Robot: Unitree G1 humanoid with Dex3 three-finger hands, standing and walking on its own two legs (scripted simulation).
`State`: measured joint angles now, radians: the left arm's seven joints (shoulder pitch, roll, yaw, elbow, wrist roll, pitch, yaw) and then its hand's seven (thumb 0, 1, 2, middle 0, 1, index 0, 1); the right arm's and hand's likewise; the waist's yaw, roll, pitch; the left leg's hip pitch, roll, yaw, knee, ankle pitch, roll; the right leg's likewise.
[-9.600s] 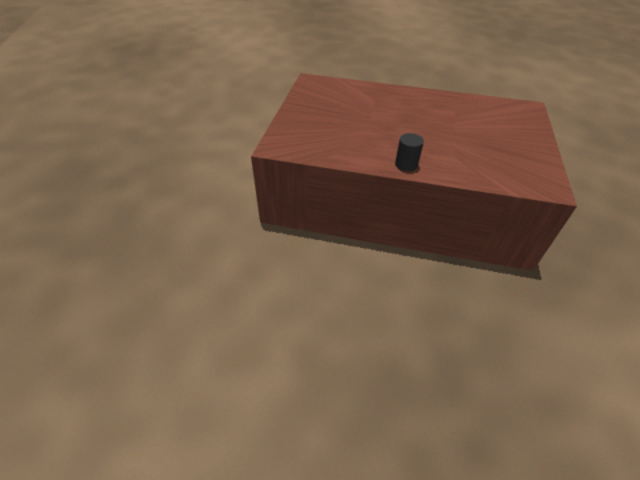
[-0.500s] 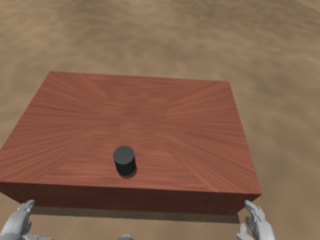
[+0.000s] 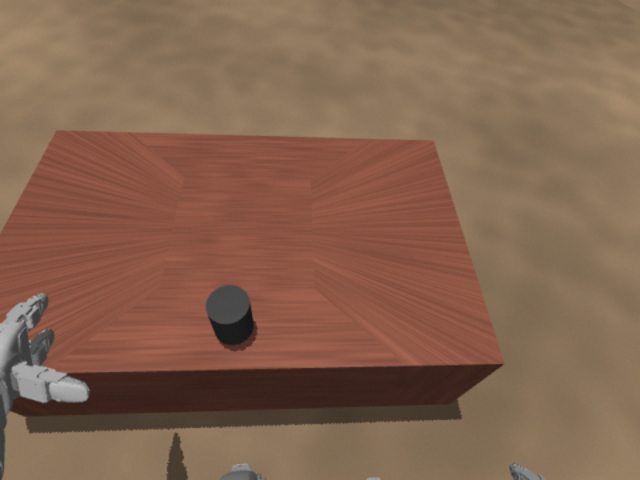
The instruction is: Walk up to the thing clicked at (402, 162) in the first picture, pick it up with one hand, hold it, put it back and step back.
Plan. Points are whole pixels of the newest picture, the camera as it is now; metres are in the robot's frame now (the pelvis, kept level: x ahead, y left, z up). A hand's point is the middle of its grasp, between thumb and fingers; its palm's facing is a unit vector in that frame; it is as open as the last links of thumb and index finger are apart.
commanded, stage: go down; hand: left
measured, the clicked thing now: (231, 315) +0.48 +0.15 -0.30
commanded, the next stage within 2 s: none
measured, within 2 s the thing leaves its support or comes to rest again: neither
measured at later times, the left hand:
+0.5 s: hand (61, 301) +0.37 +0.33 -0.02, palm faces +0.14 -0.98 -0.11, open 17.5 cm
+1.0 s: hand (56, 288) +0.39 +0.34 -0.01, palm faces +0.14 -0.99 -0.08, open 17.5 cm
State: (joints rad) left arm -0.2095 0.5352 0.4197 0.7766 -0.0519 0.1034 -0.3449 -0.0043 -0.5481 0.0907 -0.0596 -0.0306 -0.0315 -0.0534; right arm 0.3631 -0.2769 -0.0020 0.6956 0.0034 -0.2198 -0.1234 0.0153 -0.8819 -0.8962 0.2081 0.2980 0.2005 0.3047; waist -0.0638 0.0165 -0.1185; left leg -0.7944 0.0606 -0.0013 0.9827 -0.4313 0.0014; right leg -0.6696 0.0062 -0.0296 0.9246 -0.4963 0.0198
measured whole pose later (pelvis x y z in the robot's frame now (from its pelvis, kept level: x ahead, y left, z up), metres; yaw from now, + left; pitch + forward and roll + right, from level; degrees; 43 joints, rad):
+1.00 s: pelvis -0.01 +0.00 -0.02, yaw -1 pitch +20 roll -4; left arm -0.58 0.70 0.56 1.14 -0.07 -0.23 -0.46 -0.01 -0.54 0.07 -0.06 -0.03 -0.04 -0.04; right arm 0.32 -0.28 0.04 0.67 -0.03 -0.12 -0.08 0.01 -0.89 -0.90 0.21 0.30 0.20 0.30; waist -0.10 -0.01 -0.09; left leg -0.99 0.07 -0.02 1.08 -0.44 0.01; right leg -0.85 0.02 -0.04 1.01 -0.50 0.02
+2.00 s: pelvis -0.02 +0.00 -0.04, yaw -1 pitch +25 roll -5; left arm -0.76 0.84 0.62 1.21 -0.07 -0.28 -0.53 -0.01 -0.46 0.09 -0.06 -0.04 -0.03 -0.06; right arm 0.32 -0.30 0.08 0.65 -0.04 -0.10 -0.06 0.01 -0.90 -0.90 0.21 0.30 0.20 0.30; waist -0.14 -0.01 -0.09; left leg -1.16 0.08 -0.05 1.20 -0.47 0.00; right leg -1.01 0.03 -0.06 1.12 -0.54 0.02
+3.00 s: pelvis -0.02 +0.01 -0.04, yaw -1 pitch +25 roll -6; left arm -0.77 0.85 0.65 1.18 -0.13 -0.31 -0.58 -0.01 -0.40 0.09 -0.05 -0.05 -0.03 -0.05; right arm 0.31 -0.29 0.09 0.66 -0.03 -0.10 -0.07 0.01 -0.90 -0.90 0.21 0.30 0.20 0.30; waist -0.14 -0.01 -0.10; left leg -1.17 0.07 -0.05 1.21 -0.48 0.01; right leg -1.01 0.03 -0.07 1.12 -0.54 0.02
